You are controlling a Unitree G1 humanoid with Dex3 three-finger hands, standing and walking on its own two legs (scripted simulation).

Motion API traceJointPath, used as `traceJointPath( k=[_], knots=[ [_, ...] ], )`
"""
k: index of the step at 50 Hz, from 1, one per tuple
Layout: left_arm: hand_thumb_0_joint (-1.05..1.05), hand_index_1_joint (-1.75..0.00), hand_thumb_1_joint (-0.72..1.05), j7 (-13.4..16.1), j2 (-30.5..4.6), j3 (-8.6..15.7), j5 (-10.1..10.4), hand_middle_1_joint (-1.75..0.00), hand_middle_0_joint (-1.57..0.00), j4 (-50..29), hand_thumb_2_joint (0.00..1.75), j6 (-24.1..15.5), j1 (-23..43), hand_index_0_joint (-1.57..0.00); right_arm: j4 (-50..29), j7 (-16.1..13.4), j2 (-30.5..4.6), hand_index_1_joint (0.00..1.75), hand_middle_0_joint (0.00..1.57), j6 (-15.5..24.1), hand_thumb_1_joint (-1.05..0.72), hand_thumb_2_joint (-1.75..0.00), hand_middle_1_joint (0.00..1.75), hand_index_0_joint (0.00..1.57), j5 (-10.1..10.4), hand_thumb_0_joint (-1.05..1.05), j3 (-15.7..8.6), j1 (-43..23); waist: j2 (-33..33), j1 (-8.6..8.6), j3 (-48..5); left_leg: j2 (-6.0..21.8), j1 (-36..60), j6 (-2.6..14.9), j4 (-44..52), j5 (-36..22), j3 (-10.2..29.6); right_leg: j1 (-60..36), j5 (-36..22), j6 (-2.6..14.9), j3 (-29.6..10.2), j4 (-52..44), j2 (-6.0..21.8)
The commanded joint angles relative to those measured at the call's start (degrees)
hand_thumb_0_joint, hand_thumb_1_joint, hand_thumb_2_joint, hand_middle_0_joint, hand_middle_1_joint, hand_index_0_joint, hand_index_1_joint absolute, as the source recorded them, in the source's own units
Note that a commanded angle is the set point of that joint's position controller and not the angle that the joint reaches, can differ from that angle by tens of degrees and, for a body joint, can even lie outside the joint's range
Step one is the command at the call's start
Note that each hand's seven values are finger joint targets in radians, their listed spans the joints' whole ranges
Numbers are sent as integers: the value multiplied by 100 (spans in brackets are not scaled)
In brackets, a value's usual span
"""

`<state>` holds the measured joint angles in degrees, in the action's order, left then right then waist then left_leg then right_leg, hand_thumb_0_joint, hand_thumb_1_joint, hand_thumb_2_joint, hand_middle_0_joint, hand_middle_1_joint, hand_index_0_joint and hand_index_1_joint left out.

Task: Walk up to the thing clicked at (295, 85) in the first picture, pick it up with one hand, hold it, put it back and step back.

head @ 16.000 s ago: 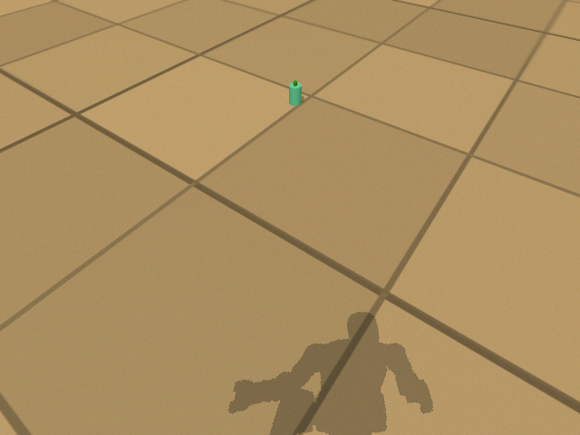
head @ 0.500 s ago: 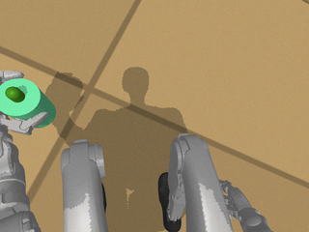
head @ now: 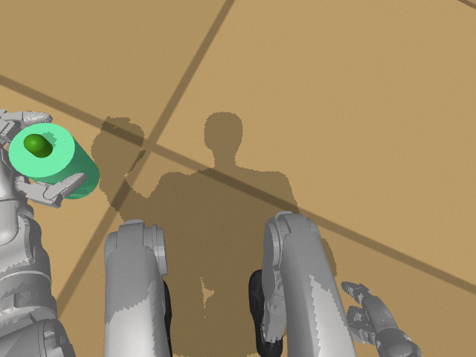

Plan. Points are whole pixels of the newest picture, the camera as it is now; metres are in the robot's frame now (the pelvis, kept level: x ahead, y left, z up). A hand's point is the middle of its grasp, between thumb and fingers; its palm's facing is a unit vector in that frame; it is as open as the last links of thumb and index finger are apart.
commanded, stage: settle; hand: left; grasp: from the side
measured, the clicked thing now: (56, 161) +0.42 +0.27 -0.07
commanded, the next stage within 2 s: lift in 0.20 s
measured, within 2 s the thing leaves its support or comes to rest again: neither
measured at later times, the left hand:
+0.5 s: hand (43, 150) +0.42 +0.28 -0.03, palm faces +0.26 -0.96 -0.07, open 11.3 cm
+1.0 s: hand out of the picture +0.39 +0.26 +0.10, palm faces +0.25 -0.97 -0.07, open 11.3 cm
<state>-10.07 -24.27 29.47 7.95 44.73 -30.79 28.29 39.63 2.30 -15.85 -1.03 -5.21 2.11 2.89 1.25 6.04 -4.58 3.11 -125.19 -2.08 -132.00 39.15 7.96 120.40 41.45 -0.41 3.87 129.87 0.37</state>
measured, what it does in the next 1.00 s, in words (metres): rises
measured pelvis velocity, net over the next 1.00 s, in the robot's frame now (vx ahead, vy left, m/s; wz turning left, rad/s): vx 0.01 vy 0.00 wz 0.04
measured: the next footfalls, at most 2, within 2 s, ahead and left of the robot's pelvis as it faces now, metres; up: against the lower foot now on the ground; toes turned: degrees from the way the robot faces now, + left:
none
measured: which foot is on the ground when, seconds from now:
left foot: down 0.00-1.00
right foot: down 0.00-1.00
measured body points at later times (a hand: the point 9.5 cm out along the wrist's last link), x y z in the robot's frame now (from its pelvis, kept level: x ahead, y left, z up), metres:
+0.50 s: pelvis +0.00 +0.00 +0.02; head +0.21 +0.05 +0.41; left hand +0.40 +0.33 -0.02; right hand +0.13 -0.27 -0.11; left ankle +0.08 +0.14 -0.33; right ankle +0.09 -0.12 -0.33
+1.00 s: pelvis +0.01 +0.00 +0.11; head +0.20 +0.04 +0.51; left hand +0.37 +0.31 +0.10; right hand +0.17 -0.25 -0.02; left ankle +0.08 +0.14 -0.33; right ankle +0.09 -0.12 -0.33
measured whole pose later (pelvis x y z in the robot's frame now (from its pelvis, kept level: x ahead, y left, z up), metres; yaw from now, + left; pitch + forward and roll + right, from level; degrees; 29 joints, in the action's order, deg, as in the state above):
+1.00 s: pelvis +0.01 +0.00 +0.11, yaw +2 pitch +32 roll -4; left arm -6.9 -18.5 21.8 10.3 25.1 -20.2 17.7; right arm 36.9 -0.7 -14.7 1.3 -0.3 -0.5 6.0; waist -1.1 3.3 -8.8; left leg 3.4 -107.7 -1.4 -112.2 37.3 4.8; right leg 103.6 39.6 -0.5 2.8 110.7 1.1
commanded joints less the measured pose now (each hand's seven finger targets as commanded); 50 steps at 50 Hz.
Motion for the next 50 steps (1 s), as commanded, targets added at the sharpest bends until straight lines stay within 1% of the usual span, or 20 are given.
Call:
traceJointPath(
  k=[1,6,8,9,11,15,16,18,22,26,28,31,34,38,39,41,44,47,49,50],
  knots=[
    [0,-143,-4,40,-1861,477,278,-140,-122,-1822,133,-843,2071,-121,-244,-82,-1168,30,20,101,-91,-91,30,20,9,0,-447,772,-1531,-178,-4325,-122,3206,270,1536,-986,-454,-1852,-1268,249,139,-1472,-207],
    [0,-143,-4,-8,-1748,384,254,-140,-122,-1602,134,-808,2159,-121,-235,-79,-1188,30,20,114,-91,-91,30,20,34,0,-451,821,-1504,-120,-4276,-131,3322,272,1607,-1086,-442,-1761,-1332,262,153,-1469,-186],
    [0,-142,-5,-44,-1669,291,281,-139,-121,-1599,133,-840,2353,-121,-261,-82,-1169,30,20,125,-91,-91,30,20,53,0,-437,765,-1434,-48,-4054,-145,3102,283,1646,-756,-458,-1689,-1087,259,153,-1546,-185],
    [0,-142,-4,-26,-1795,427,271,-139,-120,-1599,133,-845,2292,-120,-228,-83,-1198,30,20,137,-91,-91,30,20,46,0,-464,817,-1431,-111,-4174,-147,3192,284,1644,-823,-479,-1786,-1145,252,139,-1578,-185],
    [0,-141,-7,0,-1930,437,219,-138,-120,-1592,132,-861,2378,-120,-226,-79,-1159,30,20,143,-91,-91,30,20,44,0,-451,814,-1329,-162,-4191,-154,3027,297,1635,-733,-536,-1925,-1044,245,74,-1641,-191],
    [0,-141,-6,-2,-1822,386,263,-137,-120,-1682,132,-862,2466,-119,-257,-81,-1138,30,20,157,-91,-91,30,20,56,0,-453,863,-1428,-142,-4414,-155,3276,285,1691,-986,-494,-1942,-1253,257,94,-1595,-176],
    [0,-141,-5,8,-1783,407,252,-141,-124,-1621,124,-857,2420,-127,-210,-78,-1154,30,20,153,-94,-91,30,20,46,0,-469,895,-1420,-132,-4439,-145,3375,287,1670,-1145,-491,-1955,-1392,247,95,-1578,-174],
    [0,-145,-9,21,-1973,517,229,-145,-126,-1731,127,-854,2382,-129,-194,-79,-1163,30,20,160,-94,-91,30,20,48,0,-488,930,-1493,-233,-4581,-144,3495,282,1679,-1289,-512,-1995,-1469,257,65,-1581,-171],
    [0,-145,-5,-91,-1831,382,273,-145,-126,-2044,127,-803,2307,-129,-250,-87,-1169,30,20,151,-94,-91,30,20,84,0,-528,930,-1714,-237,-4655,-153,3765,258,1885,-1294,-468,-1944,-1433,289,71,-1620,-155],
    [0,-143,-6,-132,-1883,499,357,-144,-125,-2273,126,-703,2084,-127,-315,-113,-1188,30,20,155,-94,-91,30,20,145,0,-559,947,-1663,-320,-4737,-162,3898,262,2038,-1303,-454,-2083,-1409,289,69,-1732,-153],
    [0,-143,-10,-128,-1732,398,434,-144,-124,-2375,125,-619,2046,-127,-363,-134,-1128,30,20,172,-95,-91,30,20,177,0,-563,968,-1454,-250,-4785,-171,3777,312,2026,-1298,-511,-2371,-1460,248,14,-1929,-156],
    [0,-141,-13,-99,-1685,290,432,-142,-123,-2524,123,-489,1937,-126,-418,-179,-1099,30,20,213,-95,-91,30,20,237,0,-584,924,-1262,-253,-4531,-175,3531,348,2155,-967,-575,-2538,-1200,220,-113,-2250,-158],
    [0,-140,-12,-77,-1587,162,459,-140,-121,-2883,122,-402,1855,-125,-497,-214,-1065,30,20,225,-94,-91,30,20,283,0,-610,893,-1344,-271,-4638,-169,3769,326,2364,-867,-556,-2617,-1100,245,-119,-2402,-153],
    [0,-139,-9,28,-1573,190,530,-140,-120,-3188,122,-245,1614,-124,-585,-268,-1036,30,20,286,-93,-90,30,20,377,0,-631,903,-1194,-340,-4512,-175,3846,326,2705,-625,-514,-2809,-868,247,-130,-2725,-151],
    [0,-139,-8,39,-1367,87,559,-140,-120,-3288,123,-214,1530,-124,-616,-285,-1012,30,20,292,-93,-90,30,20,392,0,-644,882,-1179,-320,-4534,-171,4032,324,2790,-658,-500,-2801,-909,249,-134,-2811,-148],
    [0,-138,-5,111,-1467,58,563,-140,-120,-3671,123,-110,1463,-123,-640,-317,-1011,30,20,315,-93,-90,30,20,423,0,-654,906,-1290,-386,-4671,-171,4302,318,2939,-828,-509,-3012,-1058,251,-182,-2977,-140],
    [0,-139,-4,199,-1195,-133,565,-140,-120,-3941,123,63,1162,-124,-651,-347,-970,30,20,359,-93,-90,30,20,479,0,-670,934,-1313,-383,-4594,-147,4783,311,3217,-1032,-445,-3081,-1242,256,-136,-3146,-139],
    [0,-137,-3,351,-1095,-155,593,-138,-119,-4226,123,216,982,-122,-671,-392,-921,30,20,399,-92,-90,30,20,527,0,-677,971,-1200,-392,-4582,-144,5045,329,3408,-1245,-448,-3422,-1454,231,-160,-3442,-132],
    [0,-138,-6,452,-935,-334,530,-139,-118,-4419,124,285,893,-121,-700,-395,-838,30,20,413,-92,-90,30,20,537,0,-656,950,-1239,-361,-4454,-145,5182,318,3612,-1242,-432,-3587,-1462,231,-156,-3595,-126],
    [0,-137,-8,530,-974,-255,520,-137,-118,-4395,122,346,678,-121,-732,-412,-838,30,20,411,-93,-90,30,20,557,0,-667,950,-1104,-403,-4469,-140,5296,328,3714,-1270,-423,-3750,-1483,219,-151,-3736,-131]
  ],
)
